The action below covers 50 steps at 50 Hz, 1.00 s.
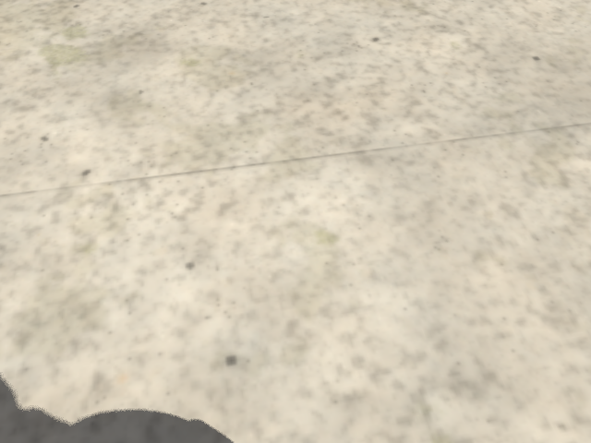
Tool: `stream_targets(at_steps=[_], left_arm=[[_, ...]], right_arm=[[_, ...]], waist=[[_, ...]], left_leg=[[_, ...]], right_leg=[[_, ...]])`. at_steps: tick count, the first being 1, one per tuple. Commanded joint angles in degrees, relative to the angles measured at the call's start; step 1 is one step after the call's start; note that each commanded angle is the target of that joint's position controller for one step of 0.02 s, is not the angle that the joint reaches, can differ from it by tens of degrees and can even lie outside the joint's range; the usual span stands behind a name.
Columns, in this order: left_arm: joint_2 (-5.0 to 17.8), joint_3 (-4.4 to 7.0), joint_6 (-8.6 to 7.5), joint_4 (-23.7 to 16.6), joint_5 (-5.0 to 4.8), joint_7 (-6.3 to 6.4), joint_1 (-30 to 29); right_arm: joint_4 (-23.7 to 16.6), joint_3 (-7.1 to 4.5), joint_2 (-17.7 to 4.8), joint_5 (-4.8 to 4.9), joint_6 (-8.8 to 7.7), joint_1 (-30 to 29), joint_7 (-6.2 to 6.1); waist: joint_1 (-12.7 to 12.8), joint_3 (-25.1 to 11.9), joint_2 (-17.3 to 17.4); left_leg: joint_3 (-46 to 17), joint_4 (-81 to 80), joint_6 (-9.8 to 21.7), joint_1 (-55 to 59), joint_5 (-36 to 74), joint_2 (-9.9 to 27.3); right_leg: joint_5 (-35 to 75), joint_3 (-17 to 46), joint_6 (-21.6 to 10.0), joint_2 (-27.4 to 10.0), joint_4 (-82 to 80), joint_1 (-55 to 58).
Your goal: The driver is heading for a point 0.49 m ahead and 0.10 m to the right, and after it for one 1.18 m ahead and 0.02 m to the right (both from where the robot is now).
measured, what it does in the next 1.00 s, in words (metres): walks ahead: right foot, then left foot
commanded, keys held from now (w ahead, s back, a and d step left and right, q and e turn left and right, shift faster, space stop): w+e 0.34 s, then w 0.10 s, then w+q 0.56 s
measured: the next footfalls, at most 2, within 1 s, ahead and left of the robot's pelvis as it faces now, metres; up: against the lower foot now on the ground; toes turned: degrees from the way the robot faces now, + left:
right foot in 0.14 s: +0.25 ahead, -0.13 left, +0.00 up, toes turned -7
left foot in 0.66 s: +0.58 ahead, +0.01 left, +0.00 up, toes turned -13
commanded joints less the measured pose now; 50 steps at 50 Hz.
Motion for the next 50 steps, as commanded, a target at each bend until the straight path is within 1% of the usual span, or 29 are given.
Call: stream_targets(at_steps=[1, 3, 5, 6, 7, 8, 9, 10, 11, 12, 13, 14, 17, 22, 24, 27, 30, 31, 32, 33, 34, 35, 36, 37, 38, 39, 42, 45, 50], left_arm=[[2.1, -0.1, -0.72, -7.2, -0.03, -1.29, -8.4], [2.9, 0.24, -0.59, -8.7, -0.11, -2.04, -8.4], [5.0, 1.39, -0.22, -8.7, -0.05, -2.27, -3.8], [7.1, 2.64, -0.1, -7.2, -0.21, -2.12, 3.1], [10.7, 4.58, 0.1, -4.8, -0.17, -1.25, 12.9], [17.3, 6.22, 0.36, -3.9, -0.14, -0.03, 17.8], [17.1, 5.43, -0.34, -5.6, -0.15, -0.2, 17.0], [12.8, 4.16, -0.73, -5.6, 0.4, -0.33, 16.5], [10.6, 3.56, -1.11, -5.8, 0.27, -0.26, 13.4], [9.0, 3.02, -1.23, -6.5, 0.06, -0.26, 9.3], [7.3, 2.4, -1.29, -7.4, 0.36, -0.08, 6.4], [6.9, 2.16, -1.3, -8.2, 0.75, 0.11, 5.2], [8.9, 2.7, -1.62, -8.2, 0.49, 0.99, 6.1], [8.8, 2.46, -1.38, -6.1, 0.25, 1.96, 10.6], [9.2, 2.36, -1.57, -5.0, 0.32, 1.77, 12.3], [9.6, 2.38, -1.51, -3.4, 0.44, 1.67, 14.4], [10.6, 2.72, -0.92, -2.6, 0.67, 2.09, 13.9], [10.9, 2.78, -0.71, -2.8, 0.7, 2.25, 12.5], [10.4, 2.47, -0.44, -3.2, 0.86, 2.43, 11.4], [9.0, 1.67, -0.45, -4.4, 1.71, 2.78, 11.0], [5.1, 0.51, -1.53, -5.8, 1.76, 2.42, 17.3], [6.6, 0.24, -2.8, -5.8, 1.62, 1.87, 15.9], [9.2, 0.82, -3.7, -7.1, 0.0, 1.16, 10.5], [9.0, 0.6, -4.33, -8.0, 0.0, 1.03, 6.3], [8.6, 0.77, -4.65, -8.6, 1.13, 1.14, 4.2], [8.4, 1.08, -4.52, -8.9, 1.96, 1.34, 4.6], [6.7, 0.86, -3.47, -9.1, 2.32, 1.78, 5.9], [5.1, 0.21, -3.08, -10.5, 2.28, 2.2, 0.4], [4.1, -0.24, -4.06, -12.3, 1.26, 1.17, -9.0]], right_arm=[[-1.9, -2.27, -9.9, 0.69, 0.55, 1.1, -0.54], [-2.0, -2.59, -10.9, 1.05, 1.49, 0.4, -0.82], [-2.7, -3.12, -12.7, 1.29, 2.32, -0.8, -1.45], [-3.0, -3.24, -13.2, 1.31, 2.82, -1.7, -1.73], [-3.6, -2.96, -12.8, 1.36, 2.79, -2.3, -1.98], [-6.2, -1.04, -6.7, -0.56, 1.67, 1.5, -1.38], [-7.8, 0.22, -4.8, -0.09, -0.93, 1.2, -0.26], [-9.3, -0.97, -9.0, 2.14, -2.67, -5.8, 0.69], [-10.4, -0.75, -8.9, 2.74, -3.42, -8.2, 0.86], [-9.8, -0.86, -8.5, 1.59, -3.46, -8.2, 0.42], [-9.5, -1.44, -9.2, 0.53, -2.85, -7.6, 0.09], [-9.6, -1.63, -9.1, 0.21, -2.01, -6.6, 0.14], [-10.8, -1.32, -7.0, -0.56, -0.45, -7.3, -0.13], [-12.9, 0.14, -4.2, -0.13, -0.71, -16.6, 0.64], [-13.4, 0.2, -4.8, 0.69, -0.96, -18.7, 1.27], [-15.0, 0.01, -6.3, 0.98, -1.33, -21.5, 2.12], [-15.3, -0.3, -7.4, 1.18, -1.52, -19.1, 2.97], [-14.3, -0.85, -8.3, 1.1, -1.52, -15.1, 3.0], [-12.2, -1.86, -9.9, 0.85, -1.45, -7.8, 2.86], [-10.7, -2.71, -12.8, 0.53, -1.28, 1.1, 2.66], [-10.3, -4.03, -17.7, 0.29, -0.93, 5.6, 2.77], [-9.9, -2.98, -13.4, 1.82, -0.63, 6.2, 3.01], [-10.8, -2.23, -10.8, 1.85, -0.26, 3.0, 2.61], [-11.9, -1.99, -10.1, 1.15, 0.18, 0.1, 2.34], [-12.4, -1.65, -9.3, 0.86, 0.48, -1.9, 2.23], [-12.9, -1.2, -8.4, 0.49, 0.46, -2.9, 2.04], [-13.2, -1.43, -9.0, 0.85, 0.55, -2.9, 1.38], [-12.3, -2.14, -11.0, 1.36, 0.85, -0.7, 0.31], [-10.7, -2.29, -11.0, 2.04, 2.19, 4.2, -0.61]], waist=[[-1.2, 4.3, 4.6], [0.2, 3.5, 5.7], [3.5, -0.7, 8.4], [7.6, -4.3, 8.3], [12.5, -9.2, 6.1], [10.4, -15.1, -7.0], [8.6, -23.3, -9.7], [11.3, -18.9, -4.3], [9.7, -12.1, -1.4], [6.7, -7.5, 3.0], [4.7, -5.3, 2.4], [3.2, -4.6, 1.3], [2.4, -3.3, 0.8], [6.9, -1.9, -1.9], [8.3, -1.0, -2.7], [9.4, 0.8, -2.6], [7.4, 0.6, -3.3], [5.1, -1.9, -3.6], [1.4, -6.7, -2.3], [-2.1, -13.6, 2.0], [0.3, -19.1, 16.4], [-0.8, -19.8, 17.0], [-1.4, -11.8, 12.1], [-0.9, -7.0, 6.1], [0.6, -3.3, 2.9], [2.4, -2.7, 3.4], [4.1, -3.0, 6.5], [2.7, -1.8, 6.0], [-0.8, -1.5, 7.5]], left_leg=[[-3.2, -1.1, 6.6, 2.8, 26.9, 18.4], [-1.6, 3.2, 5.6, 5.3, 37.7, 19.2], [-0.1, 12.3, 4.4, 5.9, 56.5, 19.0], [0.9, 21.7, 3.4, 4.0, 60.8, 17.8], [1.7, 35.4, 1.2, -4.8, 53.5, 15.4], [1.1, 56.7, -2.0, -28.9, 14.1, 8.4], [-11.6, 69.3, -3.1, -43.1, -18.9, -0.8], [-17.0, 70.7, -1.8, -49.2, -15.1, 2.9], [-16.2, 66.6, -0.7, -49.7, -10.0, 5.4], [-15.7, 61.1, -1.0, -46.5, -6.7, 7.7], [-15.6, 57.0, -1.6, -42.3, -4.5, 9.2], [-15.7, 55.2, -2.2, -39.2, -3.2, 9.7], [-14.0, 47.6, -5.0, -37.7, 1.3, 8.9], [-12.3, 26.2, -5.6, -33.3, 20.7, 6.1], [-12.2, 22.8, -4.7, -33.1, 23.9, 5.8], [-12.5, 19.8, -1.8, -38.3, 19.0, 5.9], [-11.4, 18.4, 1.7, -37.3, 11.1, 4.6], [-9.6, 17.5, 3.0, -31.3, 10.1, 2.7], [-8.5, 16.6, 4.8, -21.0, 12.5, 1.0], [-17.7, 17.9, 8.1, -5.9, 16.8, 7.5], [-44.5, 13.8, 18.1, 13.9, 8.1, 19.3], [-56.5, 6.6, 18.8, 18.4, -2.6, 21.1], [-50.1, 5.6, 16.2, 12.5, -6.6, 20.1], [-44.1, 4.8, 14.7, 4.9, -3.3, 18.0], [-39.9, 3.8, 14.1, -1.9, 2.3, 16.0], [-37.0, 2.7, 13.5, -6.0, 7.9, 14.2], [-32.3, 1.3, 14.1, -11.1, 17.2, 11.7], [-28.5, 1.1, 12.9, -14.3, 19.9, 9.6], [-29.0, 4.0, 10.0, -14.8, 15.6, 7.9]], right_leg=[[-2.7, -2.7, -1.2, 0.4, -3.6, -3.6], [-8.4, -5.3, -2.8, 2.2, -4.9, -1.0], [-14.4, -8.9, -5.1, 6.2, -4.5, 7.7], [-14.3, -9.8, -6.7, 8.5, -6.6, 16.8], [-10.5, -6.7, -9.3, 8.9, -10.4, 32.8], [-9.8, 17.4, -16.8, -5.4, -10.2, 55.2], [-16.3, 44.9, -25.0, -14.4, -20.5, 64.8], [-16.0, 38.4, -21.4, -12.6, -22.8, 62.3], [-12.5, 29.9, -18.9, -10.3, -22.9, 54.2], [-7.2, 23.7, -16.9, -7.8, -23.5, 44.9], [-2.6, 19.7, -16.0, -5.9, -24.7, 38.2], [-0.9, 18.4, -15.8, -4.7, -26.1, 33.9], [4.5, 14.2, -16.0, -2.7, -27.8, 27.6], [-0.5, 8.0, -11.5, 0.8, -27.3, 25.7], [-4.4, 9.0, -11.3, -1.3, -27.5, 28.1], [-2.4, 11.1, -11.0, -5.5, -25.0, 36.8], [9.6, 9.8, -9.1, -7.5, -20.9, 42.9], [20.0, 7.8, -8.1, -6.4, -16.7, 43.0], [28.0, 4.7, -6.8, -3.6, -8.2, 41.5], [19.5, 1.9, -4.8, -0.9, 6.1, 33.0], [-12.2, -1.5, 0.6, 9.1, 28.0, 9.7], [-34.4, 4.5, 0.7, 9.7, 33.3, -0.4], [-30.8, 5.5, 0.3, 6.5, 35.4, -5.4], [-26.7, 4.3, -0.1, 4.4, 33.0, -4.8], [-24.1, 3.4, 0.2, 2.8, 28.2, -3.6], [-22.0, 3.4, 0.6, 1.4, 24.5, -0.2], [-20.5, 1.8, 2.9, 1.2, 17.8, 2.9], [-11.5, 0.9, 4.9, 2.3, 7.0, 3.5], [0.0, 0.9, 5.2, 6.0, -7.8, 9.7]])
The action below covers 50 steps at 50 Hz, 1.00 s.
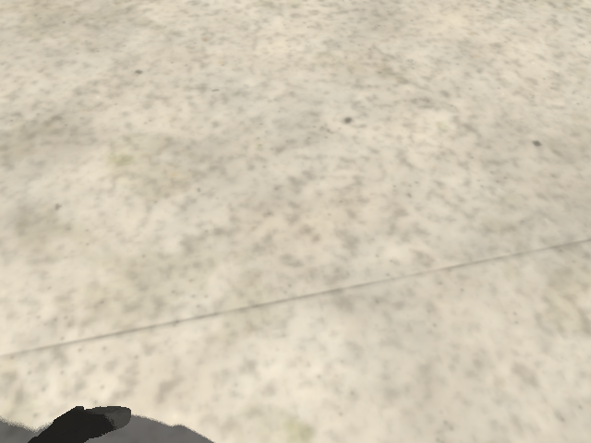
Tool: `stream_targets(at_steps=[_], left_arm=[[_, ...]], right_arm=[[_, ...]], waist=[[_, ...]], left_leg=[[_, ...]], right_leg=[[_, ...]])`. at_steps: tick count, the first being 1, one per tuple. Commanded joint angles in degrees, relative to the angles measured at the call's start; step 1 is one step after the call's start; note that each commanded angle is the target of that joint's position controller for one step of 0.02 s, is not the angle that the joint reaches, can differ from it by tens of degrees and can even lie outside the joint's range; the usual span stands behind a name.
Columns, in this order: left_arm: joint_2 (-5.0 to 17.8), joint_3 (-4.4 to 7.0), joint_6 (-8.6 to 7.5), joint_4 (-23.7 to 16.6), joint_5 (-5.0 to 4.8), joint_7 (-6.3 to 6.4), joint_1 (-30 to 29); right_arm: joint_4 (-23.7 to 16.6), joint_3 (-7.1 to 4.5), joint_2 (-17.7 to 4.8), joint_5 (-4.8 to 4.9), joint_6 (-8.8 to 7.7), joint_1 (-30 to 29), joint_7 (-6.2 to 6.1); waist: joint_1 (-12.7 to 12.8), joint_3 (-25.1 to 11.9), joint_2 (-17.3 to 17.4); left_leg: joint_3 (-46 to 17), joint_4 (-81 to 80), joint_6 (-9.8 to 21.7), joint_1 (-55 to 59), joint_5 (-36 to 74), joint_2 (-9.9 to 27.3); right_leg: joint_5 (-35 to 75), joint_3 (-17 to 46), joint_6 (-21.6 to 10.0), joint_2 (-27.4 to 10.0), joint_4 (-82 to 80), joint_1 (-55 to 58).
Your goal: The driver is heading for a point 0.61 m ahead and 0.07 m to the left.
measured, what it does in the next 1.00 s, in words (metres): walks ahead, turning left: right foot, then left foot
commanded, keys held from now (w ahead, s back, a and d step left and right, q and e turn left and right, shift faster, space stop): w+q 0.50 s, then w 0.14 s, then w+e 0.06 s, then no key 0.30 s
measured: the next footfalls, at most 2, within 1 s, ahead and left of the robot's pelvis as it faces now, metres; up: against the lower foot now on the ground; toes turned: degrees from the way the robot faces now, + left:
right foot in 0.14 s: +0.26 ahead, -0.14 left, +0.00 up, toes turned +11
left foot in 0.66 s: +0.46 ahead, +0.21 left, +0.00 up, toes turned +24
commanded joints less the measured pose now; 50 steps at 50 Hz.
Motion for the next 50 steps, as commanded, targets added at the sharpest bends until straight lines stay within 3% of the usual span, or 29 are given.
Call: stream_targets(at_steps=[1, 3, 5, 6, 7, 8, 9, 10, 11, 12, 13, 15, 17, 20, 24, 27, 29, 31, 32, 33, 34, 35, 36, 37, 38, 40, 43, 47, 50], left_arm=[[3.7, 0.86, -1.48, -5.3, -0.72, -0.65, -7.1], [4.8, 1.33, -2.01, -5.6, -0.96, -1.12, -8.0], [6.2, 2.05, -2.52, -5.1, -1.18, -1.21, -5.6], [7.1, 2.7, -2.75, -4.0, -1.1, -0.96, -1.3], [9.1, 3.56, -2.94, -3.0, -0.37, -0.52, 5.3], [12.7, 4.47, -2.68, -2.2, 0.14, 0.08, 14.9], [15.0, 5.03, -1.76, 0.0, 0.23, -0.44, 17.4], [9.3, 3.91, -1.44, -1.2, -0.78, -0.54, 15.3], [6.5, 3.11, -1.11, -1.5, -0.82, -0.28, 13.2], [5.9, 2.66, -0.85, -1.4, -0.34, -0.33, 10.8], [5.0, 2.36, -0.71, -0.9, -0.18, -0.37, 9.4], [4.4, 2.18, -1.02, 0.0, 0.07, -0.4, 8.3], [5.5, 2.57, -1.45, 1.2, -0.32, -0.46, 8.5], [7.6, 3.25, -1.38, 2.9, -0.2, -0.27, 8.9], [9.4, 3.51, -0.64, 4.7, -0.6, 0.06, 10.0], [10.8, 3.78, 0.02, 6.7, -1.55, -0.08, 13.3], [11.7, 4.03, 0.62, 7.9, -2.24, -0.28, 14.5], [13.5, 4.35, 1.2, 8.5, -2.75, -0.08, 14.0], [13.2, 4.02, 1.53, 8.7, -2.8, 0.13, 13.5], [11.0, 2.92, 1.33, 8.6, -1.99, 0.37, 14.6], [3.7, 0.05, 0.38, 6.1, -0.2, -0.51, 20.6], [6.5, 0.47, -0.93, 8.1, -1.6, -1.01, 19.0], [10.7, 1.89, -1.21, 5.9, -3.72, -1.21, 12.0], [9.6, 1.52, -1.26, 4.9, -3.41, -0.85, 9.4], [9.0, 1.56, -0.92, 5.5, -1.89, -0.34, 9.1], [7.9, 1.71, 0.83, 7.0, -1.36, -0.03, 12.9], [5.1, 1.18, 2.56, 7.9, -0.68, 0.54, 14.2], [3.1, 0.15, 2.42, 6.6, -0.24, 0.2, 7.7], [4.2, 0.37, 2.35, 6.0, -0.43, -0.34, 4.5]], right_arm=[[-2.8, -2.67, -9.9, 0.45, 0.03, 1.9, -0.79], [-2.7, -2.7, -9.6, 0.46, 0.54, 2.6, -1.0], [-3.1, -2.97, -9.9, 0.32, 0.91, 1.4, -1.15], [-3.6, -2.81, -9.2, 0.29, 0.99, 0.1, -1.09], [-4.6, -2.13, -7.1, -0.1, 0.77, -1.0, -0.83], [-6.1, -1.01, -3.9, -1.33, 0.46, -0.4, -0.76], [-7.3, -0.29, -2.4, 0.5, -0.03, 7.9, -0.68], [-5.6, -1.4, -8.3, 1.08, 0.11, 6.6, -0.85], [-6.3, -2.13, -10.5, 0.57, 0.45, 0.3, -0.74], [-6.9, -2.16, -9.6, 0.02, 0.68, -2.4, -0.72], [-7.7, -2.32, -8.8, -0.43, 0.7, -4.1, -0.47], [-8.2, -2.14, -6.5, 0.3, 1.18, -3.6, 0.16], [-9.1, -1.78, -5.0, 0.15, 1.61, -5.0, 0.38], [-10.3, -1.37, -4.3, -0.18, 1.58, -8.1, 0.75], [-11.7, -0.7, -3.4, -0.08, 0.76, -14.7, 2.14], [-13.7, -0.34, -2.9, 0.04, 0.58, -19.5, 2.94], [-14.8, -0.57, -3.6, -0.08, 0.55, -20.5, 3.22], [-14.4, -1.78, -5.9, -0.68, 0.64, -16.2, 3.11], [-12.1, -3.16, -8.1, -0.74, 0.73, -8.2, 2.82], [-9.8, -4.74, -11.6, -0.7, 1.05, 0.6, 1.94], [-9.4, -5.79, -18.7, -1.28, 0.89, 4.4, 1.19], [-10.0, -4.49, -14.5, -1.15, 0.56, 6.6, 1.22], [-9.5, -3.33, -12.2, -1.71, 0.03, 3.1, 1.62], [-9.2, -2.78, -10.8, -1.63, -0.3, -1.1, 1.67], [-9.0, -2.08, -8.3, -1.47, -0.53, -4.8, 1.79], [-9.0, -1.56, -6.5, -1.82, -1.01, -8.5, 1.93], [-7.2, -1.74, -7.1, -1.98, -1.96, -10.3, 1.41], [-4.7, -1.64, -7.4, -1.99, -1.09, -9.9, 0.2], [-2.2, -1.59, -8.0, -1.84, -0.33, -7.7, 0.08]], waist=[[-0.5, -2.0, 6.6], [-0.2, -2.0, 7.0], [1.7, -2.2, 8.8], [4.3, -3.9, 9.0], [7.6, -9.3, 7.9], [10.8, -17.8, 0.1], [6.5, -22.0, -19.4], [7.7, -15.9, -11.0], [9.1, -8.8, -5.4], [8.0, -4.9, -1.4], [7.1, -2.2, -1.5], [5.3, -1.2, -4.6], [5.0, -0.6, -4.3], [5.4, -0.4, -2.6], [7.7, 0.7, -1.6], [9.2, 2.1, -1.4], [8.5, 2.4, -1.9], [4.6, -0.9, -3.6], [-0.1, -5.3, -2.9], [-4.0, -10.3, -1.0], [-0.8, -19.3, 14.0], [-3.5, -28.1, 11.1], [-3.6, -18.2, 7.9], [-1.0, -11.4, 6.7], [1.4, -7.7, 5.0], [5.3, -6.4, 6.2], [7.5, -5.9, 5.6], [5.4, -5.6, 6.5], [3.8, -5.9, 6.5]], left_leg=[[-11.2, -3.0, 6.9, -2.7, 12.1, 12.3], [-14.7, -0.3, 6.4, 0.6, 10.3, 13.3], [-17.4, 2.8, 5.5, 2.1, 12.0, 13.9], [-16.9, 6.2, 4.3, 1.2, 14.7, 12.5], [-14.3, 14.8, 2.5, -2.4, 15.9, 10.0], [-8.2, 31.3, 0.2, -11.1, 2.6, 5.5], [-2.7, 46.0, -2.5, -30.2, -22.6, 0.5], [-3.4, 52.5, -3.4, -36.1, -19.8, 5.6], [-1.8, 53.8, -4.0, -37.1, -14.1, 7.2], [-0.3, 52.9, -4.5, -35.3, -10.1, 8.9], [0.0, 50.7, -4.8, -34.6, -7.7, 10.3], [1.4, 48.6, -5.0, -31.4, -5.6, 12.1], [2.2, 46.3, -5.7, -32.4, -3.8, 12.9], [2.6, 39.5, -6.5, -34.3, 2.6, 13.6], [5.9, 26.4, -5.4, -31.0, 13.3, 12.6], [7.7, 20.1, -3.8, -29.1, 12.1, 11.3], [8.9, 17.2, -2.0, -27.4, 6.9, 9.8], [11.7, 14.5, 0.4, -18.6, 2.3, 6.2], [13.1, 10.7, 2.2, -6.7, 6.0, 3.9], [8.2, 11.7, 3.9, 10.1, 9.4, 6.5], [-21.1, 10.3, 13.9, 33.2, 4.8, 24.8], [-35.8, 2.0, 16.8, 34.1, 2.4, 30.5], [-25.3, 1.2, 13.6, 26.3, 11.0, 28.0], [-15.9, 1.6, 11.6, 17.3, 22.6, 25.4], [-9.4, 1.3, 10.1, 10.3, 30.5, 22.5], [-3.2, -1.9, 8.9, 0.8, 36.7, 19.8], [2.5, -4.5, 9.7, -3.9, 43.9, 18.8], [7.9, -4.4, 7.3, -3.3, 41.5, 16.0], [6.3, -3.1, 7.0, -0.3, 37.5, 17.5]], right_leg=[[4.4, -2.7, 0.1, 4.1, -6.0, 7.4], [1.7, -1.7, -0.7, 4.7, -9.5, 8.6], [-2.4, -1.6, -2.3, 4.8, -11.6, 12.8], [-1.6, -2.5, -3.9, 4.6, -14.3, 19.2], [-1.2, 0.0, -6.6, 0.4, -13.2, 31.0], [-2.6, 10.8, -10.4, -10.3, -11.8, 46.7], [-14.2, 35.8, -19.1, -21.3, -16.4, 59.5], [-24.5, 35.9, -17.6, -20.6, -18.5, 55.0], [-22.4, 26.5, -15.2, -17.7, -19.4, 47.9], [-15.5, 19.9, -14.1, -15.2, -20.8, 41.2], [-10.5, 15.4, -13.9, -13.2, -22.3, 36.7], [-6.0, 8.6, -13.5, -10.9, -25.1, 31.6], [-1.9, 4.4, -14.5, -11.1, -27.1, 30.3], [4.4, -1.1, -15.0, -11.5, -28.0, 31.7], [6.8, -9.0, -12.9, -10.0, -27.8, 33.0], [7.6, -10.7, -12.2, -11.5, -27.2, 35.9], [13.2, -11.2, -11.8, -12.9, -25.1, 39.0], [31.3, -13.1, -10.7, -12.9, -17.1, 40.6], [36.6, -15.5, -9.2, -11.2, -7.6, 38.2], [27.8, -16.3, -7.2, -9.1, 5.4, 27.3], [-15.1, -15.4, -3.2, -0.5, 30.0, 2.2], [-33.7, -2.8, -3.7, 2.9, 39.1, -2.1], [-30.6, -1.9, -3.9, 0.5, 41.2, -5.9], [-26.3, -3.2, -3.8, -1.9, 37.7, -5.2], [-23.8, -3.8, -3.2, -3.5, 33.7, -3.1], [-20.5, -3.9, -2.2, -4.5, 30.1, 5.1], [-14.9, -4.8, -0.3, -3.4, 23.3, 8.1], [-2.3, -5.7, -0.4, -2.2, 6.6, 10.9], [0.7, -5.2, -1.1, -0.9, 0.0, 12.8]])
